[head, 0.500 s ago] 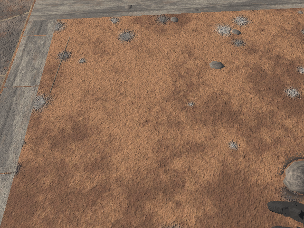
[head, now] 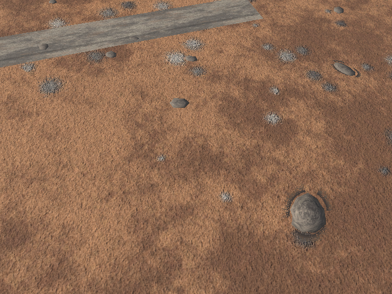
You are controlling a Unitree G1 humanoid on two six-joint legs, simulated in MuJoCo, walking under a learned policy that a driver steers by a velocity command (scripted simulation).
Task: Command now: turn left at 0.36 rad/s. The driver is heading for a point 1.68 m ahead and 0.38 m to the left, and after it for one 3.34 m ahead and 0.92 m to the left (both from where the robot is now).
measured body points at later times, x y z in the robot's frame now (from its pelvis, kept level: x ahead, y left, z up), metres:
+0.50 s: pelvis -0.01 +0.04 -0.02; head +0.04 +0.08 +0.42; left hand +0.02 +0.36 -0.13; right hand +0.28 -0.16 -0.09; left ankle -0.01 +0.14 -0.74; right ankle -0.03 -0.14 -0.70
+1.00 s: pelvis +0.04 +0.04 -0.01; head +0.08 +0.03 +0.44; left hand +0.09 +0.35 -0.10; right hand +0.27 -0.18 -0.12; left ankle -0.01 +0.14 -0.74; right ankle +0.05 -0.07 -0.73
